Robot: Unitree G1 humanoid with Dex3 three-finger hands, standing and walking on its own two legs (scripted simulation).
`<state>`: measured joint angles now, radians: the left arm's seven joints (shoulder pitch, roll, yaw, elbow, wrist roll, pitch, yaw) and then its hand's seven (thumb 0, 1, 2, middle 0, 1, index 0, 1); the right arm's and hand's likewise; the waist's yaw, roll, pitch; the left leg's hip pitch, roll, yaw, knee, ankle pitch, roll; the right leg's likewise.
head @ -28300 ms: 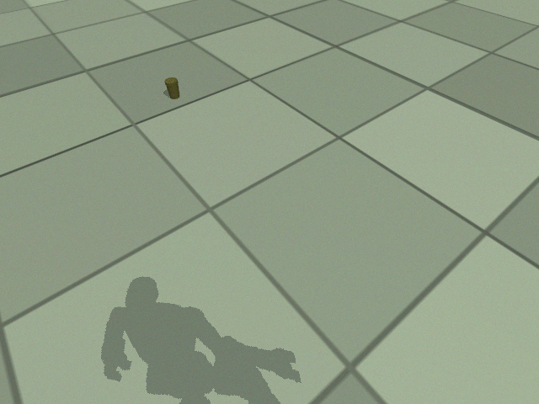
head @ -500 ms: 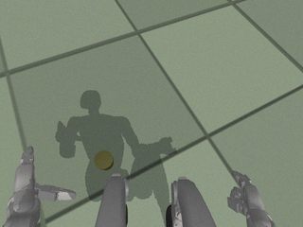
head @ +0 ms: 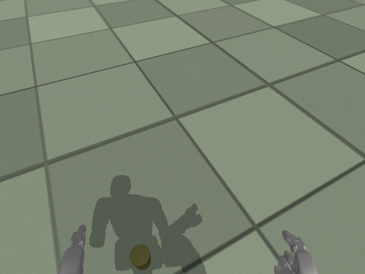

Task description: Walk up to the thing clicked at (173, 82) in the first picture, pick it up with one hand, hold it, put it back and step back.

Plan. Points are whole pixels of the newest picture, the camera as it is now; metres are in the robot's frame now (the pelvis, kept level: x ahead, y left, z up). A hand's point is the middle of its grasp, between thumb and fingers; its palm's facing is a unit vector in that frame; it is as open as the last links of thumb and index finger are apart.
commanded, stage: home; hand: left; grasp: from the side
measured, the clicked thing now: (141, 258) +0.34 +0.20 -0.65
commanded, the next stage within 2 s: stand in 1.70 s
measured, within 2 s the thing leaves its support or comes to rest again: neither
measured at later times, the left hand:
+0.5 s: hand out of the picture +0.16 +0.17 -0.04, palm faces +0.11 -0.95 -0.28, open 17.4 cm
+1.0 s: hand out of the picture +0.15 +0.16 -0.04, palm faces +0.11 -0.95 -0.28, open 17.4 cm
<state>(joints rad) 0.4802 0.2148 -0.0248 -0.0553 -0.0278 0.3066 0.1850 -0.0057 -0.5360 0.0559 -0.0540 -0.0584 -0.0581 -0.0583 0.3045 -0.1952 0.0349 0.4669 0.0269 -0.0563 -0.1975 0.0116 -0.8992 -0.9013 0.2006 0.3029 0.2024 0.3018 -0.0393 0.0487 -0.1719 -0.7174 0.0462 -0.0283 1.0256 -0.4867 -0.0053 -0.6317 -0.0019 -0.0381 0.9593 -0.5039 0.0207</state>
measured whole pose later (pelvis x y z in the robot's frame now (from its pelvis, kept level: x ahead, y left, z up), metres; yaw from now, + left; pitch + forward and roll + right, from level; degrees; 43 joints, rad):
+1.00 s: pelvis -0.02 -0.02 +0.01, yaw +1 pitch +6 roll -1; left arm 0.47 0.21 -0.02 0.00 -0.02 0.25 0.13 -0.01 -0.53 0.06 -0.05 -0.06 -0.06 -0.06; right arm 0.29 -0.21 0.03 0.50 0.01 -0.12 -0.18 0.01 -0.90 -0.90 0.20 0.30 0.20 0.30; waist -0.02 0.03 -0.11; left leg -0.65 0.05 -0.04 0.95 -0.42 -0.03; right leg -0.58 0.00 -0.05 0.93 -0.47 -0.01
